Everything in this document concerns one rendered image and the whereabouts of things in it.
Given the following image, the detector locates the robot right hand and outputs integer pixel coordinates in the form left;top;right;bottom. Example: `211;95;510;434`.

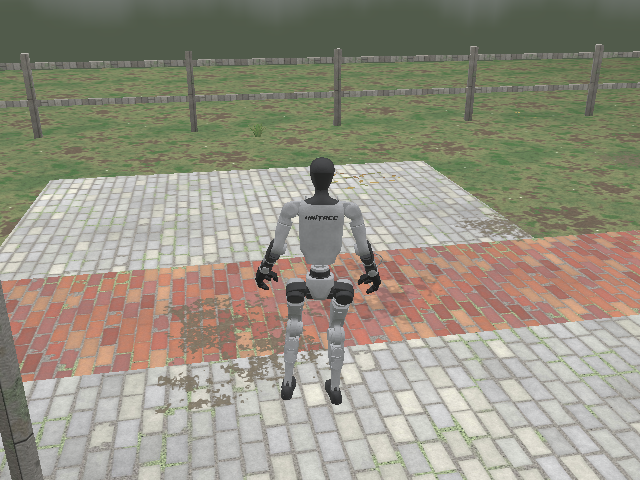
358;272;381;294

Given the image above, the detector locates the robot left hand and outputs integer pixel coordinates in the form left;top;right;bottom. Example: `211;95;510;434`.
255;267;278;290

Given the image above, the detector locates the humanoid robot head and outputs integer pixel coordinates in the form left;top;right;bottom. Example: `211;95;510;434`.
304;157;339;205

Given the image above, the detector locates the robot right upper arm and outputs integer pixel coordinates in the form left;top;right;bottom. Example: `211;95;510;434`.
342;201;370;256

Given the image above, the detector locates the robot left upper arm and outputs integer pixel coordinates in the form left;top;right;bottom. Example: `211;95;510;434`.
271;201;301;255

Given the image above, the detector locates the humanoid robot torso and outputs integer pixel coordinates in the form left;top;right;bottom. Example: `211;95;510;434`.
298;196;345;300

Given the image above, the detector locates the robot left forearm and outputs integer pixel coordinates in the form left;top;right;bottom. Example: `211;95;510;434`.
259;239;280;274

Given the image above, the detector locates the robot right forearm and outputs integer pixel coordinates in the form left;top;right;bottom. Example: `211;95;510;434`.
360;240;378;277

